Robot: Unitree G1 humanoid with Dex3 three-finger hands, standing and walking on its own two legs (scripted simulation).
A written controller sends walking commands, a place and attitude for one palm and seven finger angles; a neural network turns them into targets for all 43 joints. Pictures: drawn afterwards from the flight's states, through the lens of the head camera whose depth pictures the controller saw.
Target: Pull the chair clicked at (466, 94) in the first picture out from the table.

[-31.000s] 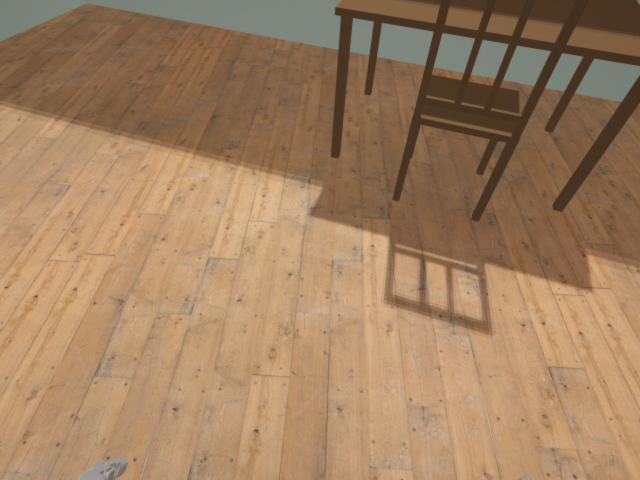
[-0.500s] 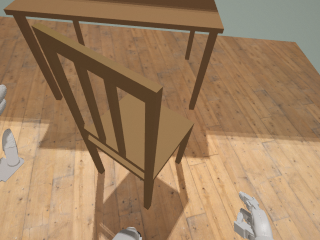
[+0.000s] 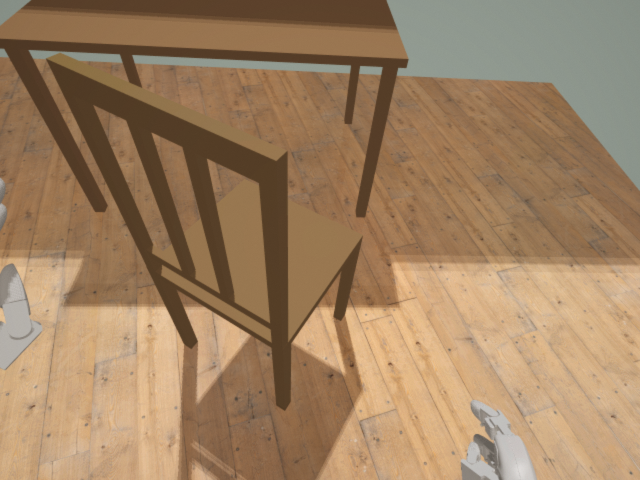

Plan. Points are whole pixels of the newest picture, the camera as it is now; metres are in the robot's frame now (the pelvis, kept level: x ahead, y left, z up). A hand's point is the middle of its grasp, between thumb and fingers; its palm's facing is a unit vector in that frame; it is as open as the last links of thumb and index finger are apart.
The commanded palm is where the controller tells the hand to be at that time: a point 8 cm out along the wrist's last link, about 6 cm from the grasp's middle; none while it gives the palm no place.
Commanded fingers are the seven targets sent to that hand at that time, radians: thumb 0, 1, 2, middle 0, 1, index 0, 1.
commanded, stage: stop stepping back and stand still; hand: left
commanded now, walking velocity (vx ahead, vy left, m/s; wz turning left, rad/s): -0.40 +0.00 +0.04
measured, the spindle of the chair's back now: (167, 210) +0.55 +0.31 -0.05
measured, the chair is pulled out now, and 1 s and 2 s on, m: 0.52 0.52 0.52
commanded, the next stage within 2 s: let the arm hang, fingers relaxed in 0.86 s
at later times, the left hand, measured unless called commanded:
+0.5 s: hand out of the picture +0.09 +0.23 +0.16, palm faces +0.49 -0.78 -0.39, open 7.4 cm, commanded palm +0.04 +0.26 +0.18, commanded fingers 0.00 0.90 0.90 -0.20 -0.30 -0.20 -0.30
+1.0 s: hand out of the picture +0.09 +0.24 +0.12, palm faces +0.43 -0.80 -0.43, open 7.4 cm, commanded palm none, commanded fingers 0.00 0.90 0.90 -0.20 -0.30 -0.20 -0.30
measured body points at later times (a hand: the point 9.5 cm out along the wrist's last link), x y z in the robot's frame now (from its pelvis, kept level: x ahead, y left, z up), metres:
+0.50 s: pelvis -0.09 -0.05 +0.00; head -0.12 -0.04 +0.45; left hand +0.06 +0.27 +0.18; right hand +0.03 -0.31 -0.08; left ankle -0.13 +0.09 -0.72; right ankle -0.04 -0.15 -0.74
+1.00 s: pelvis -0.10 -0.03 +0.00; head -0.12 -0.02 +0.45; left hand +0.06 +0.28 +0.14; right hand +0.06 -0.25 -0.09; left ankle -0.12 +0.07 -0.74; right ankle -0.06 -0.14 -0.74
